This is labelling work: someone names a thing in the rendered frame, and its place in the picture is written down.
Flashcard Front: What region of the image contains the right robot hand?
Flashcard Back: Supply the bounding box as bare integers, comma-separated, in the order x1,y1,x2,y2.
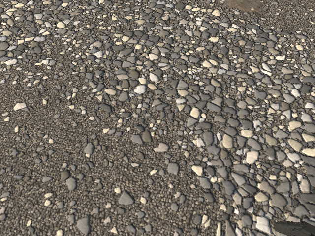
274,220,315,236

